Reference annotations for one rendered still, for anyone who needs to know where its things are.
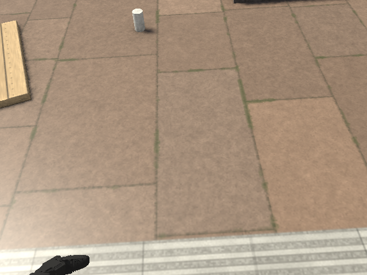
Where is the left robot hand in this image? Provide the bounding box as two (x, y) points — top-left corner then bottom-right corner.
(29, 255), (89, 275)

